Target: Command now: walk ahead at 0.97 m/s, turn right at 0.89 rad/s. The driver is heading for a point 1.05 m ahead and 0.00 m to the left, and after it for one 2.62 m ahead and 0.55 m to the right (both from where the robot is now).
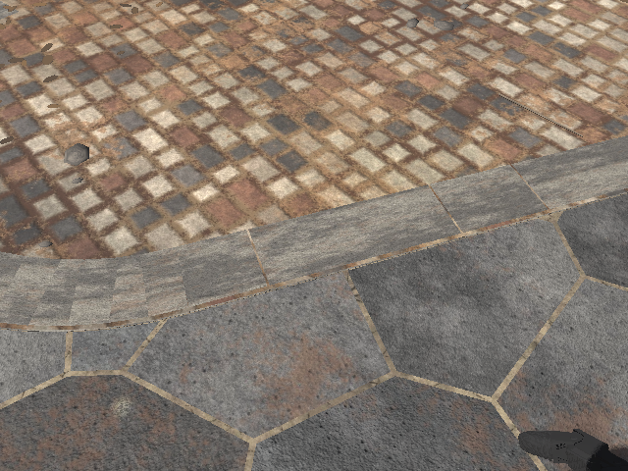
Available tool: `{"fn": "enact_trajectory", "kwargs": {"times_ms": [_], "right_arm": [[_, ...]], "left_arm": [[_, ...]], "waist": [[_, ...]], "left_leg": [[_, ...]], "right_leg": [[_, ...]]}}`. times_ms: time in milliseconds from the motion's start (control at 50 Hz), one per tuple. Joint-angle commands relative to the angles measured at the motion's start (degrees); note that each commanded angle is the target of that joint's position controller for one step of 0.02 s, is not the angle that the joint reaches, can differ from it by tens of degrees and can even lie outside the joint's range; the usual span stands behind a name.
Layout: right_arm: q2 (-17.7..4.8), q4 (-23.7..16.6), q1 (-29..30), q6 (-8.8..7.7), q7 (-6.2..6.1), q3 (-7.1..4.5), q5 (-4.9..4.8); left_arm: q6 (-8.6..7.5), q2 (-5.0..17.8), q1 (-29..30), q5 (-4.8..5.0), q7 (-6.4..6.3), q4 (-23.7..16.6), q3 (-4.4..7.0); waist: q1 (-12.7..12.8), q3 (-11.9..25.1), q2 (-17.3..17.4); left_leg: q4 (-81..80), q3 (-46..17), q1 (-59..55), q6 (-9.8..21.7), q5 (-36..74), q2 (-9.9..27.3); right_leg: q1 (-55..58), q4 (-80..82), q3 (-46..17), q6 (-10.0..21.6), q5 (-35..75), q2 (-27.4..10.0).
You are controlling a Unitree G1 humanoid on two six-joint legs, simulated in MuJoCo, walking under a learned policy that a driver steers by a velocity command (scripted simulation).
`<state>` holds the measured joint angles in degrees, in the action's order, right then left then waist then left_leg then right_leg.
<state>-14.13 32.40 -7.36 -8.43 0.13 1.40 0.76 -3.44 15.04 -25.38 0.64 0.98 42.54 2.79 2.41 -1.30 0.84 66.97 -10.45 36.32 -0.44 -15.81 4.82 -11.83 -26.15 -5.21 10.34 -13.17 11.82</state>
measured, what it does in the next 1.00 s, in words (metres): walks ahead: left foot, then right foot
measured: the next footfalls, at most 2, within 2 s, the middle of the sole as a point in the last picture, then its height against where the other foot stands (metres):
left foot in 0.20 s outside the picture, level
right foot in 0.66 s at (442, 405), level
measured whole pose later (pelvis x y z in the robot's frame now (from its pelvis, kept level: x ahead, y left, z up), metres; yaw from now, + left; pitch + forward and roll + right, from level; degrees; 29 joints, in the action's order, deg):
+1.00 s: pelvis +0.79 -0.11 -0.01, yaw -1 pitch -1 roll -5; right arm -18.6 35.7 -6.2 -1.1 2.5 -3.1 -1.9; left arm -5.5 18.5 -23.9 -0.4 -0.3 49.2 5.0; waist 4.7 -1.8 1.6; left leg 54.8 2.0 47.2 3.3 1.8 8.2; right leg 10.3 -14.2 14.9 -3.6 -22.2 0.5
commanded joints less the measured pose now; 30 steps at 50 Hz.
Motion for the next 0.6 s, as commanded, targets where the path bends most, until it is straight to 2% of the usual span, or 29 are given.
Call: {"fn": "enact_trajectory", "kwargs": {"times_ms": [20, 40, 60, 100, 140, 160, 180, 200, 220, 240, 260, 280, 300, 320, 340, 360, 380, 400, 440, 460, 500, 520, 560, 580, 600], "right_arm": [[-6.28, -4.09, 2.08, 0.55, -0.64, -1.94, 1.46], [-4.81, -5.07, 5.05, 0.5, -0.57, -1.55, 1.13], [-4.5, -5.82, 7.25, 0.45, -0.54, -1.66, 0.25], [-6.83, -6.01, 7.75, 0.5, -0.7, -2.99, -2.12], [-9.0, -5.79, 7.46, 0.23, -0.73, -4.14, -3.35], [-10.14, -5.1, 4.54, -0.04, -0.7, -5.01, -3.64], [-12.14, -3.51, -3.51, -0.28, -0.76, -6.57, -3.85], [-13.89, -1.39, -16.19, -0.12, -1.08, -7.62, -3.77], [-18.93, 0.12, -22.87, 0.42, -0.87, -8.27, -0.87], [-18.85, 0.65, -21.26, 0.73, 0.22, -8.5, -0.54], [-13.66, -0.94, -17.06, 1.08, -0.22, -7.69, -0.68], [-11.59, 0.01, -15.97, 1.7, -0.58, -7.18, -0.45], [-10.99, 1.25, -15.81, 2.03, -0.66, -7.0, 0.16], [-9.74, 2.38, -14.33, 1.97, -0.84, -6.56, 0.61], [-7.28, 3.87, -14.24, 1.7, -0.48, -5.75, 0.51], [-4.9, 5.55, -15.31, 1.51, 0.12, -4.95, 0.03], [-4.29, 6.9, -16.01, 1.46, 0.53, -4.7, -0.64], [-4.84, 7.76, -16.36, 1.44, 0.7, -4.79, -1.19], [-8.0, 8.31, -15.41, 1.48, 0.48, -5.41, -1.4], [-9.04, 8.21, -14.73, 1.49, 0.31, -5.62, -1.58], [-10.53, 8.93, -16.6, 1.35, -0.15, -5.97, -2.34], [-11.38, 9.6, -17.87, 1.38, -0.35, -6.09, -2.67], [-12.52, 10.96, -19.95, 1.97, -0.58, -6.09, -3.11], [-12.61, 11.71, -20.94, 2.42, -0.58, -5.9, -3.04], [-13.02, 12.49, -21.79, 2.79, -0.53, -5.78, -2.63]], "left_arm": [[-1.5, 8.95, 9.98, 1.24, -1.74, -6.87, 2.28], [-1.3, 9.74, 9.17, 1.69, -2.08, -6.26, 2.61], [-1.15, 10.45, 7.07, 2.02, -2.15, -5.45, 2.93], [-0.82, 10.41, 5.11, 2.66, -2.37, -4.34, 3.11], [-0.23, 9.33, 4.37, 2.73, -2.53, -3.74, 3.07], [0.14, 9.0, 4.62, 2.35, -2.39, -3.67, 3.05], [0.34, 8.72, 5.68, 1.54, -1.91, -3.99, 2.82], [0.31, 5.4, 7.42, -0.02, -1.19, -5.46, 1.59], [-0.23, -3.49, -0.91, 0.65, -0.81, -7.79, -0.81], [-0.63, 0.0, -1.8, 4.05, -0.99, -9.33, -1.5], [-0.17, 5.3, 4.77, 3.9, -1.35, -8.74, -0.39], [0.09, 7.67, 10.06, 2.28, -1.18, -9.24, 0.27], [0.14, 7.47, 14.48, 0.83, -0.9, -10.33, 0.46], [0.38, 6.8, 15.31, 1.01, -0.36, -11.33, 0.7], [0.72, 5.43, 15.86, 1.47, -0.1, -11.66, 0.42], [0.93, 3.21, 15.41, 1.93, 0.07, -11.75, -0.12], [1.03, 1.59, 15.01, 2.19, 0.31, -11.92, -0.71], [0.95, 0.99, 15.82, 2.03, 0.56, -12.23, -1.13], [0.02, 1.72, 17.98, 0.75, 1.09, -12.82, -1.57], [-0.57, 2.5, 20.27, 0.14, 1.46, -13.36, -1.72], [-1.93, 2.88, 26.93, -0.46, 2.35, -14.76, -2.14], [-2.54, 2.77, 29.21, -0.28, 2.77, -15.21, -2.22], [-3.4, 3.83, 31.15, 0.27, 3.1, -15.31, -1.62], [-3.65, 5.03, 30.5, 0.54, 2.95, -15.16, -0.95], [-3.79, 6.89, 28.43, 0.76, 2.59, -14.95, 0.01]], "waist": [[-3.66, -6.83, -0.36], [-1.86, -6.01, -2.2], [0.16, -4.29, -3.12], [1.3, -1.65, -5.37], [1.04, -0.72, -7.18], [-0.84, 0.82, -8.0], [-5.79, 5.25, -8.07], [-12.26, 14.12, -6.38], [-8.02, 24.09, 17.12], [-6.76, 23.05, 29.21], [-9.04, 13.08, 17.89], [-9.82, 7.52, 8.57], [-9.75, 3.49, 1.93], [-7.8, 0.96, 3.17], [-6.86, -0.56, 4.32], [-5.85, -1.11, 5.04], [-4.45, -2.26, 5.32], [-3.49, -4.28, 4.19], [-1.38, -6.47, 2.1], [-1.36, -7.44, 1.34], [-3.92, -8.65, 0.16], [-4.72, -8.83, 0.09], [-5.15, -8.34, 1.51], [-4.45, -7.2, 3.02], [-2.83, -4.52, 5.25]], "left_leg": [[-16.93, 7.11, -9.58, -3.62, 10.72, -1.33], [-23.84, 8.2, -14.46, -4.36, 15.75, -2.74], [-27.98, 8.56, -18.12, -5.12, 19.61, -4.29], [-34.44, 5.3, -19.74, -6.32, 21.19, -5.31], [-38.34, 3.18, -18.44, -5.99, 17.71, -4.76], [-38.57, 3.38, -20.62, -4.92, 14.28, -4.6], [-37.71, 4.39, -28.29, -3.13, 10.28, -4.49], [-33.02, 1.33, -44.78, -0.67, 4.59, 0.73], [-41.84, -27.34, -64.56, 7.31, -18.87, 15.24], [-51.72, -49.67, -64.23, 11.03, -40.55, 21.72], [-52.69, -41.61, -56.8, 9.43, -37.82, 18.91], [-51.15, -29.35, -50.54, 7.75, -25.28, 16.25], [-50.58, -20.37, -44.46, 6.86, -13.71, 13.49], [-51.07, -14.61, -39.8, 6.86, -7.29, 12.08], [-52.29, -10.79, -36.11, 6.98, -4.57, 9.87], [-53.39, -8.87, -34.28, 7.53, -3.97, 8.71], [-54.31, -8.6, -32.33, 9.02, -3.73, 8.93], [-55.54, -8.03, -31.35, 10.59, -2.89, 9.32], [-58.19, -7.5, -31.27, 12.79, 0.32, 10.37], [-59.6, -5.55, -29.79, 12.73, 2.94, 9.77], [-63.13, -1.34, -25.56, 11.96, 6.59, 8.27], [-64.67, 0.02, -24.06, 11.63, 7.58, 8.27], [-64.59, 1.72, -26.39, 10.73, 11.18, 8.67], [-62.18, 1.94, -29.58, 9.91, 17.12, 9.15], [-57.15, 2.52, -32.53, 8.93, 29.14, 9.19]], "right_leg": [[-21.76, 16.4, -14.77, 7.74, -4.3, -9.43], [-23.66, 15.33, -13.1, 6.02, -3.64, -8.08], [-23.1, 14.62, -13.81, 4.73, -5.16, -8.27], [-15.34, 11.19, -17.7, 2.84, -8.94, -9.56], [-6.03, 5.96, -20.9, 1.35, -8.67, -11.21], [-2.95, 1.96, -21.83, 0.34, -5.04, -12.31], [-1.67, -7.08, -20.65, -1.71, 3.5, -11.6], [-8.04, -23.99, -16.75, -4.34, 6.48, -9.76], [-25.21, -47.12, -9.85, -6.51, -19.53, -3.55], [-38.1, -58.72, -5.78, -6.87, -16.27, -8.42], [-41.26, -62.01, -3.82, -7.43, -9.68, -11.55], [-40.6, -60.52, -1.89, -7.38, -6.45, -13.54], [-38.69, -57.79, -1.41, -7.12, -4.96, -15.43], [-36.77, -55.04, -2.01, -6.98, -3.23, -17.29], [-34.46, -53.13, -2.02, -6.6, -3.39, -17.87], [-33.62, -51.9, -2.21, -5.99, -4.04, -17.51], [-33.83, -49.9, -2.93, -5.74, -5.36, -17.24], [-35.83, -47.26, -3.65, -5.89, -5.2, -16.76], [-39.49, -39.25, -2.25, -6.64, 0.26, -18.03], [-38.32, -33.53, -0.75, -7.25, 4.64, -18.84], [-30.17, -22.27, 2.12, -8.61, 12.33, -17.68], [-24.8, -17.88, 2.91, -9.05, 15.26, -16.51], [-17.82, -11.2, 3.96, -9.3, 16.52, -14.16], [-15.21, -8.72, 3.98, -9.06, 15.36, -13.14], [-10.95, -7.43, 4.39, -8.29, 12.84, -11.75]]}}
